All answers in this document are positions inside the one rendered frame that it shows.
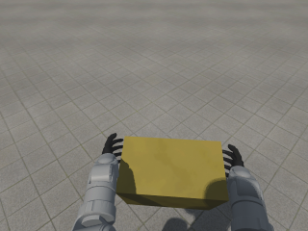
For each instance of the robot left hand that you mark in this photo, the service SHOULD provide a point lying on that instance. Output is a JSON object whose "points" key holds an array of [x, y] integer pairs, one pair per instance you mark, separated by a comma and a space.
{"points": [[109, 148]]}

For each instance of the robot right hand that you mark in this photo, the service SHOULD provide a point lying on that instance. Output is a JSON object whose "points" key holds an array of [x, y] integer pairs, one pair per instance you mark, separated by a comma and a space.
{"points": [[236, 158]]}

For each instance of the left robot forearm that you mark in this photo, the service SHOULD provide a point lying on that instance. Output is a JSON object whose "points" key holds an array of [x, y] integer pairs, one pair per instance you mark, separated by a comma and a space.
{"points": [[99, 201]]}

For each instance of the carton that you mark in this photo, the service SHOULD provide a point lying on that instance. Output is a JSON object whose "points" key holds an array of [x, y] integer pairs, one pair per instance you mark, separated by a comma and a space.
{"points": [[173, 173]]}

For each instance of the right robot forearm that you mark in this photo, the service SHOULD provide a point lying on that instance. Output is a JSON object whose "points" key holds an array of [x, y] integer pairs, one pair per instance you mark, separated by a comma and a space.
{"points": [[249, 212]]}

